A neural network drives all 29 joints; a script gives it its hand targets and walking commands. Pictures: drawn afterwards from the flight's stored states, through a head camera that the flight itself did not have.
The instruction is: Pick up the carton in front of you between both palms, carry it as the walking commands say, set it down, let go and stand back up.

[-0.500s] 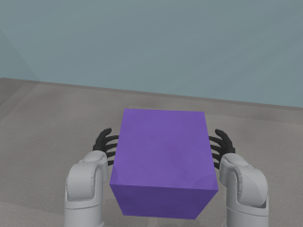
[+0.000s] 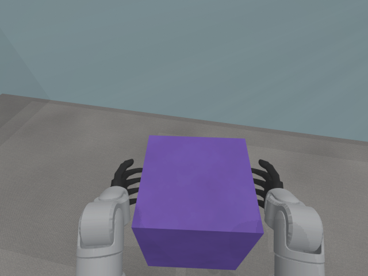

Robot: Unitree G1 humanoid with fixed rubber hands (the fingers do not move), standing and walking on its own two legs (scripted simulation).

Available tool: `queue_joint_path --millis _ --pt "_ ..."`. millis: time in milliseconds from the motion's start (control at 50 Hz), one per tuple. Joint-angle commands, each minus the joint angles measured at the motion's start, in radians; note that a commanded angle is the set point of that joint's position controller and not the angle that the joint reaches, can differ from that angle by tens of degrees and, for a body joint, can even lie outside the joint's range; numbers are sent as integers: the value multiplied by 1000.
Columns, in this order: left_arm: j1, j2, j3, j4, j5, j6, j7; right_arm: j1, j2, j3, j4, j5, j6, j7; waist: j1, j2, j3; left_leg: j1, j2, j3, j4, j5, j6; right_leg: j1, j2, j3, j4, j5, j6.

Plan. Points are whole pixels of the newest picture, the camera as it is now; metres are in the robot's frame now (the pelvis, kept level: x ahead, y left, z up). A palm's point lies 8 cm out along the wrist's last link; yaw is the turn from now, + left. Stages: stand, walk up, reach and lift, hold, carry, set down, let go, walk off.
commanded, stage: carry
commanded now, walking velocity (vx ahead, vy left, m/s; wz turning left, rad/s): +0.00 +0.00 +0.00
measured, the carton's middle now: (194, 205) +0.29 +0.00 +0.00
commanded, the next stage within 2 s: hold in 1.36 s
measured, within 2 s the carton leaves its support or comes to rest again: neither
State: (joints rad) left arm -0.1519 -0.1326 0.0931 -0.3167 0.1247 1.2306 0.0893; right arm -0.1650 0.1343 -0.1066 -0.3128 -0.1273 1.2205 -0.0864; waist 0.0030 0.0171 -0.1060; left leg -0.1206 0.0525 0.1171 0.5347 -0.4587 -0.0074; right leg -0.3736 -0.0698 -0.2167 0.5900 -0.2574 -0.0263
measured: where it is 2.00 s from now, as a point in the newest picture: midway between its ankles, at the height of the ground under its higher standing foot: outside the picture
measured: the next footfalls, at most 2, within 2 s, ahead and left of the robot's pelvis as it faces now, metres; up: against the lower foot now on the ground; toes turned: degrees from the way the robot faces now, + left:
none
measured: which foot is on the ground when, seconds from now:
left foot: down 0.00-1.00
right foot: down 0.00-1.00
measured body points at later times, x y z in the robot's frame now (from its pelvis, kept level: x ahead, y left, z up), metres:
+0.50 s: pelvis -0.04 +0.00 +0.01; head -0.07 +0.00 +0.45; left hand +0.23 +0.15 +0.06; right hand +0.23 -0.15 +0.06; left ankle -0.11 +0.10 -0.73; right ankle +0.03 -0.10 -0.73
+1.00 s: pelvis -0.06 +0.00 +0.00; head -0.07 +0.00 +0.45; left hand +0.25 +0.15 +0.03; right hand +0.25 -0.15 +0.03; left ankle -0.11 +0.10 -0.73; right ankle +0.03 -0.10 -0.73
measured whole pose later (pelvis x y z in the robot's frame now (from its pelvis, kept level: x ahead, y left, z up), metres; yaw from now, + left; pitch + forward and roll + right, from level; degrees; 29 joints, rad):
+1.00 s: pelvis -0.06 +0.00 +0.00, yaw +0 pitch +1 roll +0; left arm -0.24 -0.15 0.18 0.23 0.26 0.69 0.03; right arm -0.24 0.15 -0.19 0.22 -0.26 0.69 -0.03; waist 0.00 0.01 -0.07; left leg -0.19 0.02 0.12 0.54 -0.38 0.02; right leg -0.40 -0.09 -0.21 0.51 -0.13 -0.03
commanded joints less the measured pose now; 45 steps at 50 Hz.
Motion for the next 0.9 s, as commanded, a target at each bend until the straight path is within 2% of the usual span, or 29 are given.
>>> queue_joint_path --millis 0,160,300,440,560,680,780,880 --pt "-492 -918 -706 -86 -429 -14 -260 -453 915 705 -60 424 2 264 -4 6 -240 -32 113 -58 -52 606 11 228 -102 105 -19 474 -13" --pt "-472 -919 -698 -37 -410 -11 -266 -437 919 703 -15 409 3 269 -3 -3 -205 -71 106 -71 -95 439 20 225 -108 117 -69 384 -8" --pt "-475 -930 -707 26 -382 -67 -276 -441 932 710 48 376 -53 279 -1 -6 -163 -115 102 -83 -129 318 29 208 -108 127 -105 284 -3" --pt "-474 -909 -682 74 -341 -170 -279 -432 913 683 99 329 -156 277 0 -12 -168 -130 96 -89 -137 260 37 212 -110 134 -124 246 0" --pt "-444 -861 -623 143 -276 -267 -279 -398 868 627 167 263 -251 276 0 -16 -177 -134 92 -90 -130 253 41 211 -113 136 -128 248 -1" --pt "-454 -833 -536 253 -197 -393 -279 -411 844 548 277 189 -374 274 0 -18 -177 -147 92 -92 -130 233 45 204 -115 136 -132 236 -2" --pt "-511 -848 -445 389 -132 -512 -286 -463 860 456 411 122 -492 278 1 -20 -185 -153 90 -92 -128 221 47 204 -114 138 -135 224 -1" --pt "-569 -907 -427 470 -112 -601 -300 -515 921 435 492 101 -579 292 -1 -21 -216 -140 86 -93 -115 242 49 217 -114 139 -129 248 -4"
